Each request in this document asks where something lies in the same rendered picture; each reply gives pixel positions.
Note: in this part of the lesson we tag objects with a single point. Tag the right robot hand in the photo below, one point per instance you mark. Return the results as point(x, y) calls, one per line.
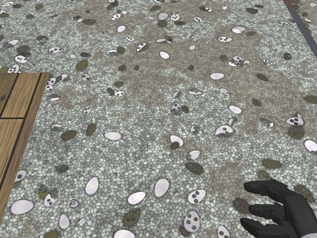
point(294, 219)

